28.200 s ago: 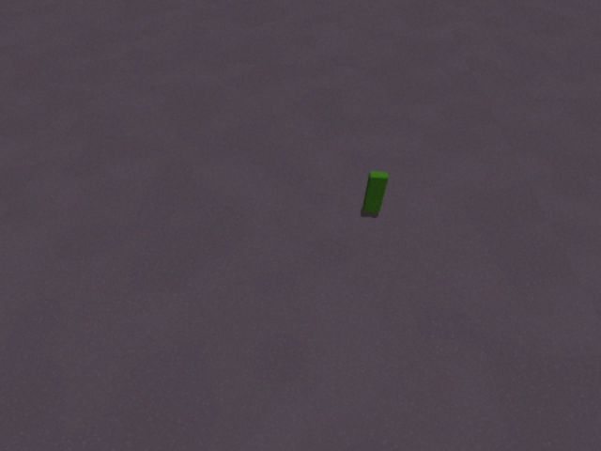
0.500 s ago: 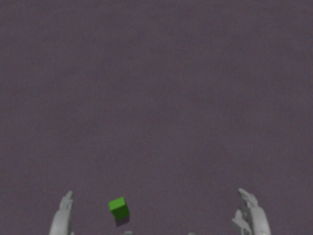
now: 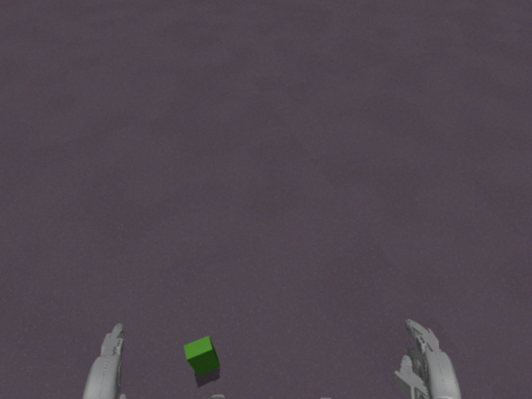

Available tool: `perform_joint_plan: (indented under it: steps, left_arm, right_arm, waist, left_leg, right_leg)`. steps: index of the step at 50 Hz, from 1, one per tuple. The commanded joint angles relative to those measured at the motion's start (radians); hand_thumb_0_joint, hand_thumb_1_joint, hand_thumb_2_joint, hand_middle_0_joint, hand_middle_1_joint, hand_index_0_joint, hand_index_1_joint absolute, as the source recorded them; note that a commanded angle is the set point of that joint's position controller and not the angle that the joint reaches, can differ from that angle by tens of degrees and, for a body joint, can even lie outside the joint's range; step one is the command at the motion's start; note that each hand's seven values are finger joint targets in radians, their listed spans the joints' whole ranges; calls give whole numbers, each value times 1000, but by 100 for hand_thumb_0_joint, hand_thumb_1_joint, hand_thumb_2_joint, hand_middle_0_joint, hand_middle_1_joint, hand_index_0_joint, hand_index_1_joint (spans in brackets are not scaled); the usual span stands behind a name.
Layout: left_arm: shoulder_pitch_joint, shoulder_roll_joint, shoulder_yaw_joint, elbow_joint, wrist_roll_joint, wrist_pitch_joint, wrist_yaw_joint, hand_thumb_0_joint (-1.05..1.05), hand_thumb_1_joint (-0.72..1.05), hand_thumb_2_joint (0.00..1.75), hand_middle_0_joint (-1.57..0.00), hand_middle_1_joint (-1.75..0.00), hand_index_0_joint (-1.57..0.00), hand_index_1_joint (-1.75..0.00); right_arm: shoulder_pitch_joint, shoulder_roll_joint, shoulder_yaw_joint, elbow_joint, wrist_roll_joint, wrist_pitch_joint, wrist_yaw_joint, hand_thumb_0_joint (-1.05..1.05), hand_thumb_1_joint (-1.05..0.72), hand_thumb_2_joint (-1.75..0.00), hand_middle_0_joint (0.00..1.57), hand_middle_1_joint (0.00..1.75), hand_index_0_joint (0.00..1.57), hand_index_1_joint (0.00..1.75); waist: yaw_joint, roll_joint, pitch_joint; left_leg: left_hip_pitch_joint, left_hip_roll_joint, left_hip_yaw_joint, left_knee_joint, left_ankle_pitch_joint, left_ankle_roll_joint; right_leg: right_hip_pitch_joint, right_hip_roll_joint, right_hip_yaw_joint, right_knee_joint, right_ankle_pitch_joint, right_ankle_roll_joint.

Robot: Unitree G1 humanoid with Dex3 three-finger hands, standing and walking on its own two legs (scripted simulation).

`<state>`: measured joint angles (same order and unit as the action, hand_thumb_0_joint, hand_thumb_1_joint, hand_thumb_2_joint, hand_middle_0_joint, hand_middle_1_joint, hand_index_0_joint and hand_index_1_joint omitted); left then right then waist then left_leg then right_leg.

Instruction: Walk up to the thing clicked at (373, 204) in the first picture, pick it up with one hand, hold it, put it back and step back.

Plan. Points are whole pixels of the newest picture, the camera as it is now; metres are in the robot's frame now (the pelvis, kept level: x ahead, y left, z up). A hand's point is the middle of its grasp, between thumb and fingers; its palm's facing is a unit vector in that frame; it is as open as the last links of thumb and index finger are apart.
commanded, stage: stand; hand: left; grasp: from the side
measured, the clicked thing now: (203, 357) +0.34 +0.20 -0.62
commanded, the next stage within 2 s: none
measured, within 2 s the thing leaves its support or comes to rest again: neither
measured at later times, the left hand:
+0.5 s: hand out of the picture +0.10 +0.24 -0.11, palm faces -0.02 -0.94 -0.34, open 9.3 cm
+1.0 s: hand out of the picture +0.04 +0.26 -0.11, palm faces +0.00 -0.94 -0.34, open 7.3 cm
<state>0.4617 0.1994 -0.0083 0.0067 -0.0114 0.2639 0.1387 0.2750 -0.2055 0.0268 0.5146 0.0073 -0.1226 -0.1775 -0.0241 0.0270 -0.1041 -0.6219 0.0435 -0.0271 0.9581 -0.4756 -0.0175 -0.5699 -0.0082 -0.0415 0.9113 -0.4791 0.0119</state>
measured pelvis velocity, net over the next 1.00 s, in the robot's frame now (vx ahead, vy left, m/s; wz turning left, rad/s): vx -0.02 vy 0.02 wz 0.01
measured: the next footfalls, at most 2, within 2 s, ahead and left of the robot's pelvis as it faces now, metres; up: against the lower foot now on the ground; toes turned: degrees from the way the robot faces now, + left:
none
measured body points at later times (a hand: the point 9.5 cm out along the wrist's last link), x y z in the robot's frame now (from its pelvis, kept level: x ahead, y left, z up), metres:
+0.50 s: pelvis -0.01 +0.01 +0.02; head +0.01 +0.02 +0.47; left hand +0.10 +0.29 -0.09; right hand +0.10 -0.27 -0.09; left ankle +0.00 +0.13 -0.69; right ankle -0.01 -0.13 -0.69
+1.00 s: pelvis -0.02 +0.02 +0.06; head -0.02 +0.02 +0.51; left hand +0.04 +0.31 -0.08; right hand +0.06 -0.26 -0.08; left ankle +0.00 +0.13 -0.69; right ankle -0.01 -0.13 -0.69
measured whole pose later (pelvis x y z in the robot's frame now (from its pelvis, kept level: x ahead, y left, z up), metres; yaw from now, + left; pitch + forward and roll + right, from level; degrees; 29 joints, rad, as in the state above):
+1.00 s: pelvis -0.02 +0.02 +0.06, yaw +1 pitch -4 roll +0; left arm 0.16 0.32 0.00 1.12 0.03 0.00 0.02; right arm 0.14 -0.30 -0.01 1.11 -0.03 0.00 -0.01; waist 0.01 0.00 0.05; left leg -0.14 -0.02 0.01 0.39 -0.19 0.01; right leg -0.11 -0.06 -0.02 0.39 -0.21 0.04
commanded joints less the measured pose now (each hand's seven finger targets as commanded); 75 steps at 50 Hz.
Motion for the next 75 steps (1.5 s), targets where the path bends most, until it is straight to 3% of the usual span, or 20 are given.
perform_joint_plan:
  steps: [1, 5, 6, 11, 12, 13, 14, 17, 19, 21, 25, 26, 28, 30, 36, 39, 55, 65, 72, 75]
  left_arm:
    - [2, 90, 52, -171, 11, -43, 9, 0, -61, 2, -4, -4, -4, -4]
    - [4, 97, 59, -175, 10, -44, 9, 0, -37, 26, -20, -29, -20, -28]
    - [-20, 91, 42, -204, 9, -47, 7, 0, -29, 34, -20, -30, -20, -30]
    - [-8, 93, 51, -173, 12, -39, 10, 0, 11, 74, -20, -30, -20, -30]
    - [-209, 232, 96, 178, 106, -159, -37, 0, 19, 82, -20, -30, -20, -30]
    - [-166, 244, 105, 254, 112, -204, -62, 0, 27, 90, -20, -30, -20, -30]
    - [-160, 254, 96, 280, 102, -235, -79, 0, 35, 90, -20, -30, -20, -30]
    - [-219, 258, 83, 418, 70, -274, -102, 0, 59, 90, -20, -30, -20, -30]
    - [-244, 273, 80, 490, 64, -283, -107, 0, 75, 90, -20, -30, -20, -30]
    - [-285, 287, 82, 561, 63, -289, -109, 0, 90, 90, -20, -30, -20, -30]
    - [-281, 268, 75, 684, 51, -298, -109, 0, 90, 90, -20, -30, -20, -30]
    - [-278, 263, 73, 713, 50, -301, -108, 0, 90, 90, -20, -30, -20, -30]
    - [-264, 265, 69, 767, 45, -299, -107, 0, 90, 90, -20, -30, -20, -30]
    - [-267, 275, 66, 819, 41, -302, -104, 0, 90, 90, -20, -30, -20, -30]
    - [-286, 299, 56, 937, 34, -292, -100, 0, 90, 90, -20, -30, -20, -30]
    - [-306, 300, 50, 980, 32, -286, -102, 0, 90, 90, -20, -30, -20, -30]
    - [-346, 315, 47, 1089, 38, -290, -111, 0, 90, 90, -20, -30, -20, -30]
    - [-360, 329, 46, 1102, 34, -294, -112, 0, 90, 90, -20, -30, -20, -30]
    - [-366, 326, 45, 1108, 28, -296, -112, 0, 90, 90, -20, -30, -20, -30]
    - [-365, 326, 44, 1113, 28, -294, -114, 0, 90, 90, -20, -30, -20, -30]
  right_arm:
    - [-56, -123, -57, -155, 1, -57, -11, 0, -90, -90, 20, 30, 20, 30]
    - [-56, -118, -55, -157, 1, -54, -9, 0, -90, -90, 20, 30, 20, 30]
    - [-61, -116, -50, -162, 2, -55, -9, 0, -90, -90, 20, 30, 20, 30]
    - [-53, -118, -55, -156, -2, -55, -12, 0, -90, -90, 20, 30, 20, 30]
    - [-105, -254, -86, 59, -112, 9, 48, 0, -90, -90, 20, 30, 20, 30]
    - [-88, -253, -98, 94, -125, 36, 78, 0, -90, -90, 20, 30, 20, 30]
    - [-100, -263, -105, 90, -119, 48, 93, 0, -90, -90, 20, 30, 20, 30]
    - [-104, -234, -99, 142, -68, 58, 136, 0, -90, -90, 20, 30, 20, 30]
    - [-127, -234, -109, 170, -59, 65, 150, 0, -90, -90, 20, 30, 20, 30]
    - [-116, -236, -107, 216, -62, 71, 158, 0, -90, -90, 20, 30, 20, 30]
    - [-133, -260, -108, 280, -66, 73, 162, 0, -90, -90, 20, 30, 20, 30]
    - [-132, -251, -105, 294, -62, 73, 162, 0, -90, -90, 20, 30, 20, 30]
    - [-142, -266, -103, 325, -57, 75, 160, 0, -90, -90, 20, 30, 20, 30]
    - [-125, -271, -98, 362, -50, 75, 155, 0, -90, -90, 20, 30, 20, 30]
    - [-121, -290, -92, 457, -37, 87, 148, 0, -90, -90, 20, 30, 20, 30]
    - [-132, -304, -89, 492, -35, 91, 147, 0, -90, -90, 20, 30, 20, 30]
    - [-179, -305, -83, 566, -32, 105, 160, 0, -90, -90, 20, 30, 20, 30]
    - [-183, -309, -77, 581, -27, 105, 162, 0, -90, -90, 20, 30, 20, 30]
    - [-181, -310, -69, 592, -24, 99, 159, 0, -90, -90, 20, 30, 20, 30]
    - [-185, -321, -68, 595, -23, 100, 160, 0, -90, -90, 20, 30, 20, 30]
  waist:
    - [2, -8, -105]
    - [4, -11, -109]
    - [-3, -3, -114]
    - [-2, 7, -110]
    - [40, -65, 34]
    - [41, -80, -22]
    - [34, -49, -15]
    - [36, -56, -3]
    - [36, -82, 20]
    - [24, -65, 55]
    - [41, 31, 78]
    - [48, 24, 51]
    - [53, 34, 67]
    - [48, 7, 48]
    - [38, -9, 68]
    - [37, 7, 110]
    - [31, -10, 160]
    - [25, -35, 137]
    - [27, -25, 99]
    - [28, -30, 116]
  left_leg:
    - [118, -25, 21, -143, 279, 18]
    - [113, -28, 25, -133, 287, 19]
    - [119, -29, 24, -137, 287, 19]
    - [116, -26, 19, -146, 279, 16]
    - [145, 11, -36, -201, 416, 57]
    - [192, 11, -9, -186, 433, 78]
    - [203, 6, -36, -198, 395, 94]
    - [233, -7, -30, -257, 299, 83]
    - [249, -18, -28, -284, 193, 78]
    - [272, -14, -33, -330, 171, 79]
    - [289, 31, -101, -470, 160, 79]
    - [302, 40, -109, -473, 242, 80]
    - [331, 48, -116, -517, 274, 72]
    - [381, 44, -94, -506, 420, 63]
    - [473, 49, -78, -563, 485, 51]
    - [453, 53, -89, -628, 392, 46]
    - [426, 51, -87, -702, 215, 38]
    - [459, 54, -79, -690, 295, 36]
    - [500, 65, -64, -671, 424, 38]
    - [489, 65, -68, -687, 393, 34]
  right_leg:
    - [42, 26, -23, -141, 272, -12]
    - [48, 24, -21, -147, 285, -10]
    - [47, 24, -20, -141, 286, -10]
    - [39, 29, -28, -136, 270, -13]
    - [150, -57, 68, -167, 314, -75]
    - [181, -73, 90, -169, 360, -98]
    - [159, -73, 109, -184, 349, -105]
    - [200, -90, 131, -237, 275, -96]
    - [179, -103, 148, -319, 154, -89]
    - [173, -104, 149, -366, 70, -81]
    - [256, -68, 80, -351, 185, -54]
    - [315, -75, 73, -350, 246, -51]
    - [337, -73, 68, -384, 274, -41]
    - [392, -92, 81, -412, 372, -41]
    - [430, -109, 80, -495, 417, -34]
    - [442, -105, 79, -532, 347, -25]
    - [440, -112, 82, -619, 236, -15]
    - [439, -121, 96, -634, 256, -20]
    - [480, -130, 97, -623, 394, -21]
    - [473, -126, 96, -633, 361, -20]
